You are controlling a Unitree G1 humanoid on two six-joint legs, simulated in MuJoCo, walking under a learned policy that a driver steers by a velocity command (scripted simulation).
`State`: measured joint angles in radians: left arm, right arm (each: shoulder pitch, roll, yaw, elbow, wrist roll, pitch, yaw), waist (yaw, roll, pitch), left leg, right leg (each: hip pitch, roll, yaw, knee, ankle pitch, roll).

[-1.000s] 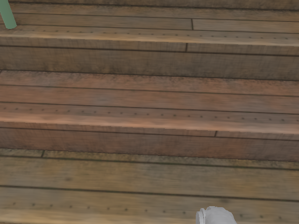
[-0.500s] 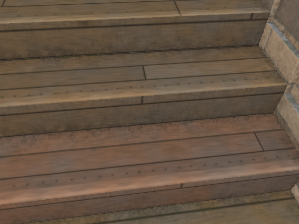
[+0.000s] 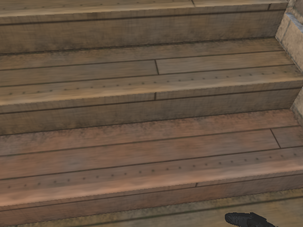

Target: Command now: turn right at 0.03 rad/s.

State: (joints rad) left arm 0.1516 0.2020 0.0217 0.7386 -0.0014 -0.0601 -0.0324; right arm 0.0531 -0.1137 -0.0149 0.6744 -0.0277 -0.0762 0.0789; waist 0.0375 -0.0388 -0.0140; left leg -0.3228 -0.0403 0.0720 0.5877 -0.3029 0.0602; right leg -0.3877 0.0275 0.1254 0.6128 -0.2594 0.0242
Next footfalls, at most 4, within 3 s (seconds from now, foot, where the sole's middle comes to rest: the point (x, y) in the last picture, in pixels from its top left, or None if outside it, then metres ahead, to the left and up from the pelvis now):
none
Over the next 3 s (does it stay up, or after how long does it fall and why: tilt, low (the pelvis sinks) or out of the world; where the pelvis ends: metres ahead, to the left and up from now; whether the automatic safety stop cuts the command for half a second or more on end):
stays up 0.07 -0.03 0.01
